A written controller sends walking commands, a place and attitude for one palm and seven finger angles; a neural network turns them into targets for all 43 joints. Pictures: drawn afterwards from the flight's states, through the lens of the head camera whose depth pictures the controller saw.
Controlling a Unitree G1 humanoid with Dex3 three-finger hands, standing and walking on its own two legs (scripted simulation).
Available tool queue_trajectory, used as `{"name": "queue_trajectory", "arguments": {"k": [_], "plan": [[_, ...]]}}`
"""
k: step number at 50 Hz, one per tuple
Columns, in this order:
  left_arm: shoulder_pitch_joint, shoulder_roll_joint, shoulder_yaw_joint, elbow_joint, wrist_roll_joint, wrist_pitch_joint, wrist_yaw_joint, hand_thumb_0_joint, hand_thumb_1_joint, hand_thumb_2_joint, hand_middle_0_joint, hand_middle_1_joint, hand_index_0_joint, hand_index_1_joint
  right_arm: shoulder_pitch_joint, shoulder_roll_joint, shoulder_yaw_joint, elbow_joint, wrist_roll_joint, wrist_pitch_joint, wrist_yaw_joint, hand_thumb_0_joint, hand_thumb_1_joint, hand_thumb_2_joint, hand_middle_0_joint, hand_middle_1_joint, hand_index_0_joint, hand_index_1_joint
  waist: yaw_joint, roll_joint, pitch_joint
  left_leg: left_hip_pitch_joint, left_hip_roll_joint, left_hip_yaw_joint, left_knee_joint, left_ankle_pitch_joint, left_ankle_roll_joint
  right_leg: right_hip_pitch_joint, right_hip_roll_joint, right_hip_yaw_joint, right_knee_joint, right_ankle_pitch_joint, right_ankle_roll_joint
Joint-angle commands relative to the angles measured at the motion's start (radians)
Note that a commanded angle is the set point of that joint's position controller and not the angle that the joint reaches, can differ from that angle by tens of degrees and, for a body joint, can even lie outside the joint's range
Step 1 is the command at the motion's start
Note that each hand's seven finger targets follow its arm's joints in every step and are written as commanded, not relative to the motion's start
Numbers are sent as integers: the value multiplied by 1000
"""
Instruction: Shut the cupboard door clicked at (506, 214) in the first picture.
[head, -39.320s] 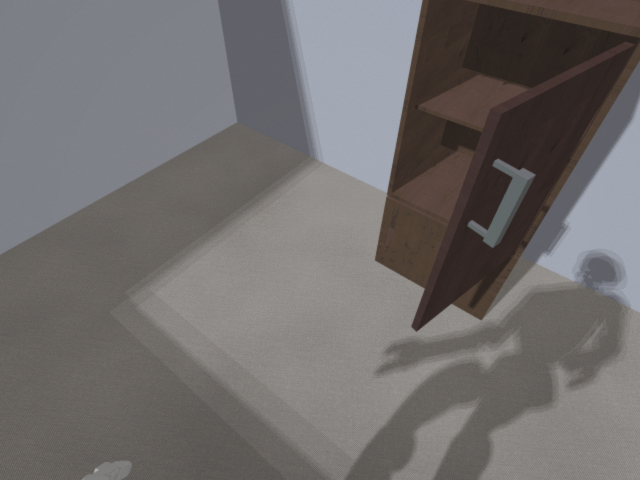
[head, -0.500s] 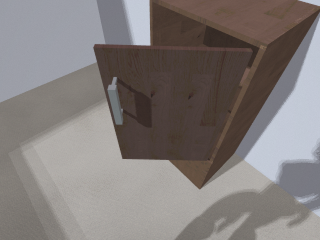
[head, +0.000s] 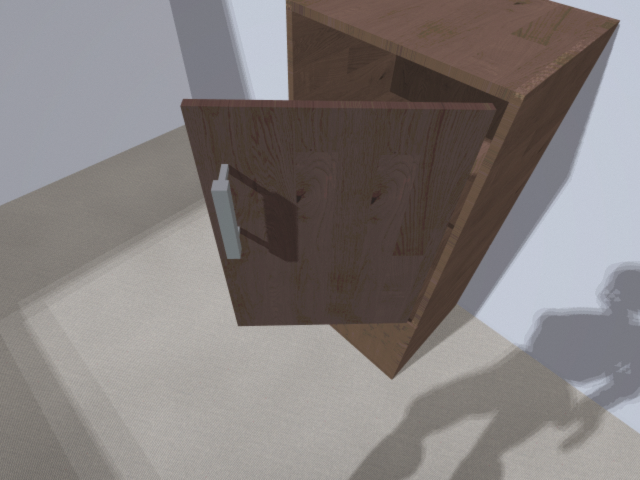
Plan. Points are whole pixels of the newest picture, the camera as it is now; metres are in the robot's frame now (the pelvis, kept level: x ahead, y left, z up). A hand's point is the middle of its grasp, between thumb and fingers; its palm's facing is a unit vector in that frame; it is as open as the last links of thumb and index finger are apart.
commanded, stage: look again from close up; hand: left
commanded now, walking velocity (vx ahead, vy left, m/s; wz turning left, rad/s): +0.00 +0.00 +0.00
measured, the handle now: (229, 213) +0.48 +0.18 +0.03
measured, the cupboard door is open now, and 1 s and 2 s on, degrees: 46 46 46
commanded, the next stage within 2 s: shuffle to correct the standing spot in 0.52 s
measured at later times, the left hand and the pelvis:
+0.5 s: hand out of the picture -0.02 +0.16 -0.18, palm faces -0.03 -0.97 -0.23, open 7.4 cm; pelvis -0.03 -0.02 -0.01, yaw -1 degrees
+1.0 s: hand out of the picture -0.01 +0.14 -0.20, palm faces +0.03 -0.98 -0.19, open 7.4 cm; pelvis +0.02 -0.04 -0.02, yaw +1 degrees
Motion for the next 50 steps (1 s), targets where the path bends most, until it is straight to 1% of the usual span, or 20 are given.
{"name": "queue_trajectory", "arguments": {"k": [1, 2, 3, 4, 5, 8, 13, 17, 25, 31, 33, 37, 40, 42, 44, 45, 46, 47, 49, 50], "plan": [[127, 83, -10, -15, 16, -50, 48, 0, 900, 900, -200, -300, -200, -300, 17, -160, -20, -93, 10, -33, 7, 0, -900, -900, 200, 300, 200, 300, 7, 105, 22, 8, 133, -94, 143, 655, -29, -145, -60, 70, 19, 445, -36], [103, 124, 6, -58, 2, -49, 43, 0, 900, 900, -200, -300, -200, -300, 88, -131, -21, -103, -5, -34, 12, 0, -900, -900, 200, 300, 200, 300, -15, 153, -47, -12, 125, -119, 121, 459, -19, -80, -62, 43, 76, 257, -72], [90, 110, 0, -63, -2, -40, 32, 0, 900, 900, -200, -300, -200, -300, 69, -130, -19, -103, -6, -34, 7, 0, -900, -900, 200, 300, 200, 300, 0, 189, -35, -11, 130, -118, 89, 418, -4, -119, -44, 37, 83, 147, -80], [89, 102, -2, -62, 2, -45, 27, 0, 900, 900, -200, -300, -200, -300, 84, -123, -13, -106, -9, -37, 9, 0, -900, -900, 200, 300, 200, 300, 1, 197, -63, -25, 136, -122, 93, 461, -2, -96, -32, 25, 90, 166, -83], [106, 97, -4, -65, -4, -44, 23, 0, 900, 900, -200, -300, -200, -300, 86, -122, -11, -119, -7, -35, 7, 0, -900, -900, 200, 300, 200, 300, 1, 154, -107, 2, 134, -119, 103, 422, 8, -91, -26, 27, 92, 163, -84], [89, 81, -10, -69, -6, -37, 19, 0, 900, 900, -200, -300, -200, -300, 92, -124, -14, -135, -3, -30, 6, 0, -900, -900, 200, 300, 200, 300, -9, 18, -64, -25, 127, -119, 91, 300, 18, -128, -24, 31, 92, 148, -77], [76, 91, -14, -78, -5, -28, 12, 0, 900, 900, -200, -300, -200, -300, 68, -114, -13, -135, -2, -17, 15, 0, -900, -900, 200, 300, 200, 300, -5, -27, 61, -90, 104, -104, 25, 33, 9, -216, -27, 64, 50, -9, -73], [80, 106, -15, -82, -4, -25, 9, 0, 900, 900, -200, -300, -200, -300, 71, -109, -11, -124, -4, -11, 20, 0, -900, -900, 200, 300, 200, 300, -8, -42, 99, -99, 91, -92, 2, -64, 2, -266, -28, 84, 15, -114, -76], [101, 111, -13, -80, -4, -31, 5, 0, 900, 900, -200, -300, -200, -300, 62, -109, -11, -105, -2, -19, 17, 0, -900, -900, 200, 300, 200, 300, 1, 9, 43, -64, 100, -77, -1, 5, -1, -242, -31, 101, 2, -38, -75], [108, 112, -10, -67, -4, -37, 4, 0, 900, 900, -200, -300, -200, -300, 54, -112, -12, -89, 1, -27, 11, 0, -900, -900, 200, 300, 200, 300, 4, 18, -7, -31, 112, -71, 18, 104, -3, -193, -37, 94, 16, 123, -75], [124, 101, -8, -55, -1, -33, 1, 0, 900, 900, -200, -300, -200, -300, 69, -101, -10, -78, -2, -20, 13, 0, -900, -900, 200, 300, 200, 300, 4, 3, -6, -43, 103, -62, 32, -3, -3, -190, -32, 85, 16, -22, -79], [138, 117, 5, -54, 4, -24, -8, 0, 900, 900, -200, -300, -200, -300, 63, -88, -15, -87, -10, -10, 22, 0, -900, -900, 200, 300, 200, 300, 7, -24, 87, -143, 70, -42, 84, -174, 1, -241, -48, 112, -25, -283, -104], [159, 126, 15, -55, 5, -25, -10, 0, 900, 900, -200, -300, -200, -300, 61, -71, -16, -98, -11, -12, 24, 0, -900, -900, 200, 300, 200, 300, 7, -61, 126, -192, 46, -20, 162, -158, 2, -250, -78, 136, -47, -320, -127], [165, 126, 22, -57, 5, -30, -11, 0, 900, 900, -200, -300, -200, -300, 79, -65, -16, -99, -11, -21, 24, 0, -900, -900, 200, 300, 200, 300, -2, -52, 108, -171, 47, -19, 177, -97, 7, -240, -85, 110, -6, -232, -132], [164, 107, 24, -62, 7, -34, -13, 0, 900, 900, -200, -300, -200, -300, 129, -78, -19, -81, -10, -32, 21, 0, -900, -900, 200, 300, 200, 300, -16, 33, 81, -96, 87, -63, 138, 33, 30, -247, -37, 17, 114, -109, -111], [156, 90, 21, -67, 8, -35, -13, 0, 900, 900, -200, -300, -200, -300, 169, -107, -25, -65, -12, -37, 18, 0, -900, -900, 200, 300, 200, 300, -27, 121, 57, -39, 141, -142, 102, 122, 58, -278, 1, -48, 220, -78, -93], [142, 69, 17, -80, 8, -39, -14, 0, 900, 900, -200, -300, -200, -300, 219, -145, -34, -51, -15, -39, 12, 0, -900, -900, 200, 300, 200, 300, -41, 239, 29, 23, 224, -280, 49, 207, 116, -339, 46, -110, 361, -121, -73], [100, 52, 14, -102, 8, -43, -12, 0, 900, 900, -200, -300, -200, -300, 255, -165, -42, -42, -17, -39, 3, 0, -900, -900, 200, 300, 200, 300, -58, 299, 40, 90, 296, -404, -1, 324, 182, -451, 71, -118, 472, -264, -68], [15, 55, 17, -142, 8, -46, -13, 0, 900, 900, -200, -300, -200, -300, 296, -162, -44, -38, -22, -40, -5, 0, -900, -900, 200, 300, 200, 300, -80, 251, 64, 156, 364, -482, -2, 541, 255, -590, 34, -49, 600, -378, -83], [-10, 53, 22, -151, 4, -50, -16, 0, 900, 900, -200, -300, -200, -300, 280, -165, -46, -44, -24, -42, -7, 0, -900, -900, 200, 300, 200, 300, -78, 217, 52, 133, 365, -466, 19, 581, 254, -575, 14, -27, 584, -372, -85]]}}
